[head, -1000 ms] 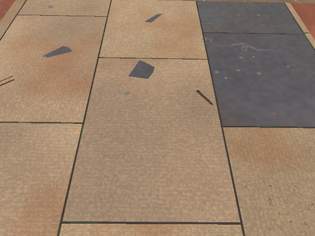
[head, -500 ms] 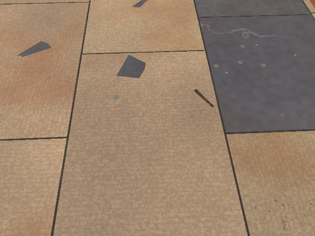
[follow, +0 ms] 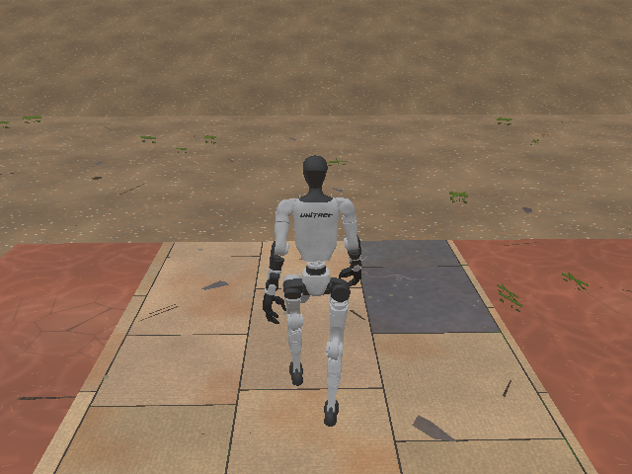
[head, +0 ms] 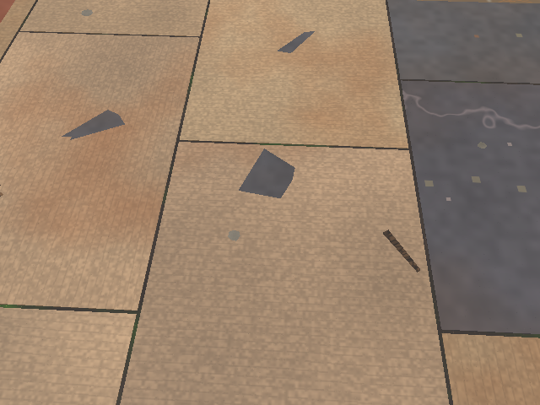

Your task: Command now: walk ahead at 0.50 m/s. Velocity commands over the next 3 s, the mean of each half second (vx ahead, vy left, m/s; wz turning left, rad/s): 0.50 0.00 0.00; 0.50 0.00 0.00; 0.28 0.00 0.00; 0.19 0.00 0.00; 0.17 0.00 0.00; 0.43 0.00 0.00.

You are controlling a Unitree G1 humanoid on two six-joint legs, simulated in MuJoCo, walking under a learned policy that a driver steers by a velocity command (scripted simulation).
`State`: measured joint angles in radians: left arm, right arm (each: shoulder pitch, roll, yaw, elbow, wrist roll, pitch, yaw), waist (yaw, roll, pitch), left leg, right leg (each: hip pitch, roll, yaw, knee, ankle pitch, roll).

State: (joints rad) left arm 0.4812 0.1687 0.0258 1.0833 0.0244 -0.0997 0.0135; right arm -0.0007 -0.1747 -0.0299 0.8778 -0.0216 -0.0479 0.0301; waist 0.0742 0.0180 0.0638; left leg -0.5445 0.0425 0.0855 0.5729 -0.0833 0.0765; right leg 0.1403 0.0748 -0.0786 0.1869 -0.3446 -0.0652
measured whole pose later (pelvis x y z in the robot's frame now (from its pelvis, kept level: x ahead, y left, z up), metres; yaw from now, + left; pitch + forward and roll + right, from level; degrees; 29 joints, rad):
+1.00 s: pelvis +0.55 -0.02 +0.01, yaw +0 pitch +0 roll -1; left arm 0.46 0.17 0.03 1.05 0.01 -0.10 0.00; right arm 0.10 -0.21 -0.05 0.92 -0.03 -0.03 0.03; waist 0.04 0.04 0.03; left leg -0.64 0.11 0.03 0.75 -0.03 0.02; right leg 0.04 0.09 -0.09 0.17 -0.22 -0.09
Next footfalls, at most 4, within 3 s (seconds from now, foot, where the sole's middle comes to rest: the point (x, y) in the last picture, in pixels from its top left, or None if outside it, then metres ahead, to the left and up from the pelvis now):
0.04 left None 0.20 0.10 -0.77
0.60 right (333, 381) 0.51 -0.08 -0.77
1.18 left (272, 266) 0.82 0.09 -0.77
1.60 right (342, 271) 0.81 -0.11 -0.77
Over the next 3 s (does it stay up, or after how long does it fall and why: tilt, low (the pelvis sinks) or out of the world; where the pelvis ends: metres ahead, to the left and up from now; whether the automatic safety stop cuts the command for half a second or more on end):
stays up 1.08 0.02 0.01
